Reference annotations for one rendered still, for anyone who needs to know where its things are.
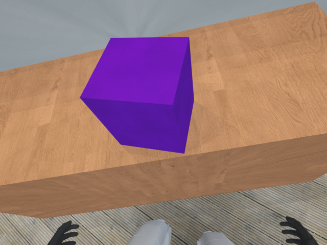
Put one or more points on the robot thigh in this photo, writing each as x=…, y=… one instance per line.
x=214, y=238
x=153, y=232

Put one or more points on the pedestal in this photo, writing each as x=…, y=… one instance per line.
x=259, y=120

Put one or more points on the right robot hand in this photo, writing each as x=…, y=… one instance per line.
x=305, y=237

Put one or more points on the left robot hand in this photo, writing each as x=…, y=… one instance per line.
x=60, y=235

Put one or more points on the right robot thigh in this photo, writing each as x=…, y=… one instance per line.
x=214, y=238

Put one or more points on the left robot thigh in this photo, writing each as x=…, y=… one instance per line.
x=153, y=232

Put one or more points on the carton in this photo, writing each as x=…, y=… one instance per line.
x=141, y=90

